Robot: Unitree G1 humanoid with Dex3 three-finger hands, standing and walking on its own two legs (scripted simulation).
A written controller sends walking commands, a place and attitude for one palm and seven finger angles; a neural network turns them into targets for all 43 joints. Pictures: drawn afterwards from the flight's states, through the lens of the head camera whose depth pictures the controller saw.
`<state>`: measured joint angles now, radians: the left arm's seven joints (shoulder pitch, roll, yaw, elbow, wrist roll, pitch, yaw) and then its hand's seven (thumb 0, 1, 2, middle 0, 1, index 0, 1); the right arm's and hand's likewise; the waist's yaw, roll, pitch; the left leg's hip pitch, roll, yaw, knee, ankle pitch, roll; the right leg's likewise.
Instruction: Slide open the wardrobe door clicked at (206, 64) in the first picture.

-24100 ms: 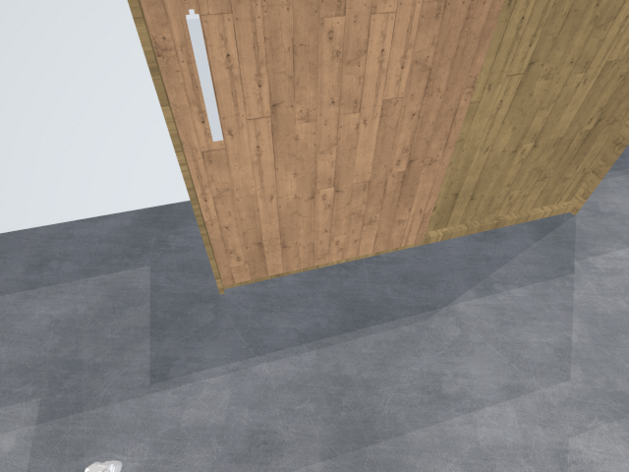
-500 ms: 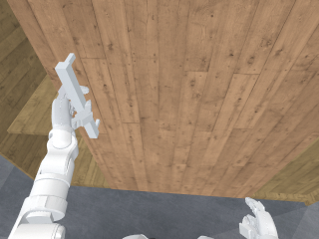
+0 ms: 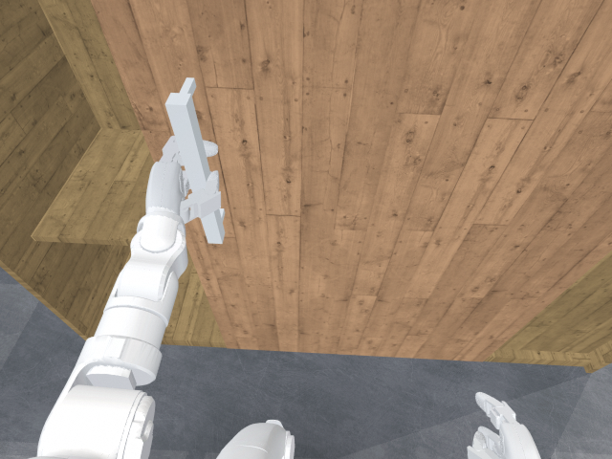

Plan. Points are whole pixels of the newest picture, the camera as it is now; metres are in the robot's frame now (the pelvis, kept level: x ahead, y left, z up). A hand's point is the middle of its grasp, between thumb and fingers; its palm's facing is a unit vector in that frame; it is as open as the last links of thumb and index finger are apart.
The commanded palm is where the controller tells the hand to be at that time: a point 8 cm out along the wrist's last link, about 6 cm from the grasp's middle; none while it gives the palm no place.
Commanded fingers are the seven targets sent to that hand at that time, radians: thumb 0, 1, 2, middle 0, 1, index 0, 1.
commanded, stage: stop walking and hold the door there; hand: left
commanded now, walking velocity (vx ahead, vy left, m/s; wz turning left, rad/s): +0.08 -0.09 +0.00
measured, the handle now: (204, 171) +0.47 +0.19 +0.09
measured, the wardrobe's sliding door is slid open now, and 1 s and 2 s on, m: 0.44 0.44 0.44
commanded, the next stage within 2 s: loosen the grip on the handle in 0.88 s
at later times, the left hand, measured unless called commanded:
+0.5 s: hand (215, 193) +0.42 +0.16 +0.11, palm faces +0.19 -0.97 -0.13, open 6.2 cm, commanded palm +0.39 +0.18 +0.10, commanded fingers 0.00 0.90 0.90 -0.45 -1.40 -0.45 -1.40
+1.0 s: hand (213, 193) +0.42 +0.16 +0.11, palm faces +0.18 -0.97 -0.16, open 6.3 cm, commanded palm +0.38 +0.20 +0.11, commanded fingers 0.00 0.66 0.78 -0.45 -1.40 -0.45 -1.40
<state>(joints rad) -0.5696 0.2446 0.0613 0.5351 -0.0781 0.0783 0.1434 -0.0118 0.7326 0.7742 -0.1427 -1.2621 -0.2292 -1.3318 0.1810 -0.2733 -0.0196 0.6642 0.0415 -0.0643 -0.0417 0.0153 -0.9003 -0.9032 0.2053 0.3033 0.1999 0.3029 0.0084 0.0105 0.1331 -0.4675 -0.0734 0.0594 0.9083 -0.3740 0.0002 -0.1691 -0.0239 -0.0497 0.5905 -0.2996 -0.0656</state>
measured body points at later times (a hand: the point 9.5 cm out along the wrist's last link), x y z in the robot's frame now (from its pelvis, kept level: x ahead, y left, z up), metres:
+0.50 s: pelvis +0.01 +0.00 +0.01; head +0.02 -0.01 +0.46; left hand +0.40 +0.21 +0.12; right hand +0.13 -0.24 -0.11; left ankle +0.08 +0.13 -0.72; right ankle -0.01 -0.12 -0.72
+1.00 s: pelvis +0.03 +0.00 +0.01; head +0.03 -0.01 +0.46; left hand +0.40 +0.21 +0.12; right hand +0.17 -0.25 -0.09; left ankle +0.08 +0.13 -0.72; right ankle -0.01 -0.12 -0.72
